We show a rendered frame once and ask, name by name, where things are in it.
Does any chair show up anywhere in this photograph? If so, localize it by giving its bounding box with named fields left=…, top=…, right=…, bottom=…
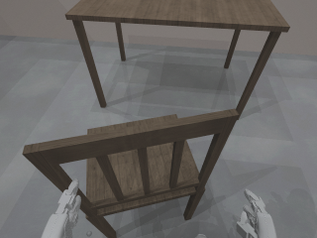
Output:
left=22, top=108, right=239, bottom=238

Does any robot left hand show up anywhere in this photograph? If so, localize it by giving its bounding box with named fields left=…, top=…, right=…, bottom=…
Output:
left=41, top=178, right=81, bottom=238

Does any robot right hand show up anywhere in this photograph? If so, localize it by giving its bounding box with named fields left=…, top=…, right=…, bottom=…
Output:
left=236, top=189, right=277, bottom=238

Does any table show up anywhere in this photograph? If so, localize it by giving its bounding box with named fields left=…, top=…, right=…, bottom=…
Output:
left=65, top=0, right=290, bottom=120

